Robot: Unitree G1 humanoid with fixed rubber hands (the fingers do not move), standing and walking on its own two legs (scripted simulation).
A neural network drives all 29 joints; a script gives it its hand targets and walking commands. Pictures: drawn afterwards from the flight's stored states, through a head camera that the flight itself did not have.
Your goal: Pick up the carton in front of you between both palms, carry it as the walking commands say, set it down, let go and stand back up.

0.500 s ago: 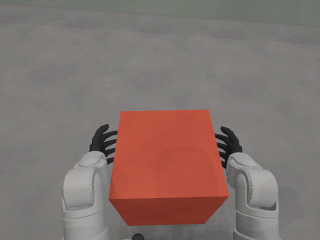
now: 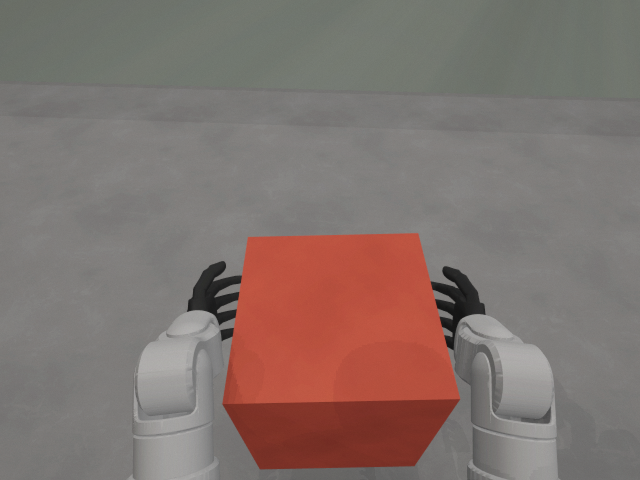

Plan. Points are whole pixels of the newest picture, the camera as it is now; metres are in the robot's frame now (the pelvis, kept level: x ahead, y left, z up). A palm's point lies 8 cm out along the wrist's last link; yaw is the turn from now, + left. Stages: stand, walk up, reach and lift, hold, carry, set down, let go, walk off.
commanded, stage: carry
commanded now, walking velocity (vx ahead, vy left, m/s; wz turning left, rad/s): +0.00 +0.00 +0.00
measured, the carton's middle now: (335, 357) +0.27 +0.00 +0.01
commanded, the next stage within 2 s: hold in 1.20 s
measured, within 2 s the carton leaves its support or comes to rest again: neither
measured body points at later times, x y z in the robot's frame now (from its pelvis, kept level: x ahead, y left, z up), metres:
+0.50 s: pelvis -0.02 +0.00 +0.00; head -0.05 +0.00 +0.45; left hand +0.25 +0.15 +0.06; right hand +0.25 -0.15 +0.06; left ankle -0.04 +0.10 -0.74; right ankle -0.06 -0.11 -0.74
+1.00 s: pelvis -0.06 +0.00 +0.00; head -0.07 +0.00 +0.45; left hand +0.25 +0.15 +0.03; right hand +0.24 -0.15 +0.03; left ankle -0.04 +0.10 -0.74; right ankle -0.06 -0.11 -0.74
